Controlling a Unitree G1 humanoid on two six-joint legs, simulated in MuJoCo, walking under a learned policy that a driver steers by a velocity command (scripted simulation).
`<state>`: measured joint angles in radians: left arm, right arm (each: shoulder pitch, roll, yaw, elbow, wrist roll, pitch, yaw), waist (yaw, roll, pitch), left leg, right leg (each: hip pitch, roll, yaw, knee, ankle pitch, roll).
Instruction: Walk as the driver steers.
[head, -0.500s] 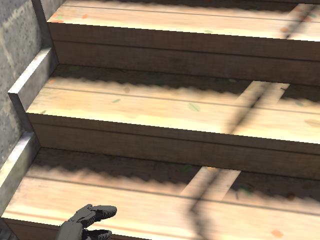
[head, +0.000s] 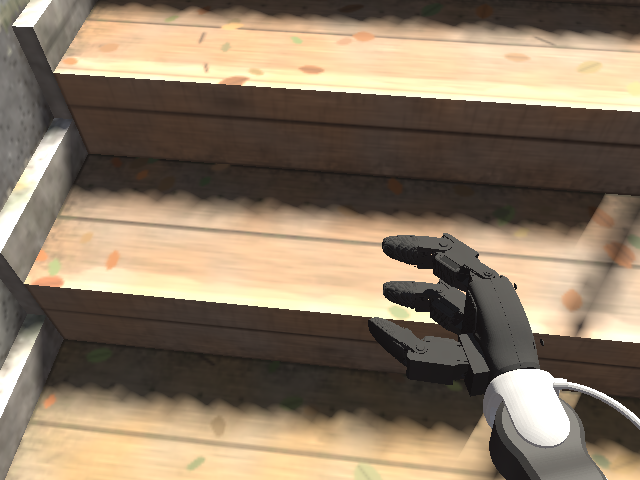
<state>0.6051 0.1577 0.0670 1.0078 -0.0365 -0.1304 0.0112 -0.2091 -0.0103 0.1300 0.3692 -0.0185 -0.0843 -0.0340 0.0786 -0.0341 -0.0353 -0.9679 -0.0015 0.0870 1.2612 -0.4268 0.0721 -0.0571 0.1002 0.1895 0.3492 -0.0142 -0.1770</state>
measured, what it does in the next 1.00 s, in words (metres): climbs: right foot 0.17 m higher, then left foot 0.17 m higher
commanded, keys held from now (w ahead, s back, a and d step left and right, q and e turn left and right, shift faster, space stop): w+e+shift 0.30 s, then w+q+shift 0.50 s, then q+shift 0.20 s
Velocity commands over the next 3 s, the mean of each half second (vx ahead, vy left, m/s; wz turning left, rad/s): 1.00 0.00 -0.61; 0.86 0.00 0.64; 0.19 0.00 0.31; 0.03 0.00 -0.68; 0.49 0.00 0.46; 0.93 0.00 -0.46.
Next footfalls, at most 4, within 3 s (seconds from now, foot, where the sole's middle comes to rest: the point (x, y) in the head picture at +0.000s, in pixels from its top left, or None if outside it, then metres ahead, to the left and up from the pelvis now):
0.36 right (446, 451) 0.41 -0.13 -0.47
0.74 left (424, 238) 0.69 -0.08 -0.29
1.02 right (550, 35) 0.99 -0.27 -0.12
1.38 left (356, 31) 0.98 0.05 -0.12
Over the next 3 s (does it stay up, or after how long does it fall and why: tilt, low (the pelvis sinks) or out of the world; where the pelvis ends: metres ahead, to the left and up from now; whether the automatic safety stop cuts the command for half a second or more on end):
stays up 1.52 0.02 0.94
